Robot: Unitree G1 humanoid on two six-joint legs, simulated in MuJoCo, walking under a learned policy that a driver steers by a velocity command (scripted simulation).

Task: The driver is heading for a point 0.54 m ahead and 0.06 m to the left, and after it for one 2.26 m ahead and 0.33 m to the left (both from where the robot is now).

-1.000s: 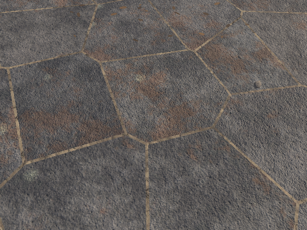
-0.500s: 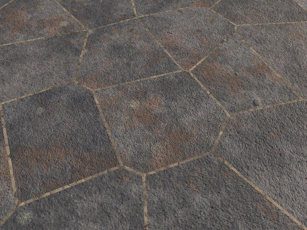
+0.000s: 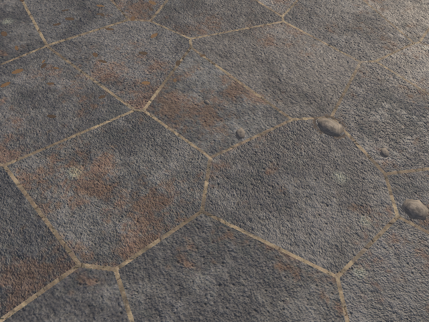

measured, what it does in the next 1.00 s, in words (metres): walks ahead: right foot, then left foot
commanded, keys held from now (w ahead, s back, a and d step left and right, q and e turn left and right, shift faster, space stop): e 0.10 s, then w+e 0.02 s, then w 0.06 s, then w+q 0.74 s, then q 0.08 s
